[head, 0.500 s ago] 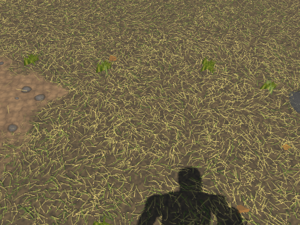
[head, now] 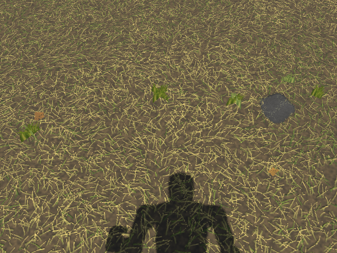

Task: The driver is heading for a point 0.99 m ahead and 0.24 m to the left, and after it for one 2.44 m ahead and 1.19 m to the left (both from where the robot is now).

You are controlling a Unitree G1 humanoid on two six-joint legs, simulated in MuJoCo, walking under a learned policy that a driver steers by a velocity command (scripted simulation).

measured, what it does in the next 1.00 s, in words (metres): walks ahead: left foot, then right foot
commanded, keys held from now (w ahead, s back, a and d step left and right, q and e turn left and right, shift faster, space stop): w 0.42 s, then no key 0.58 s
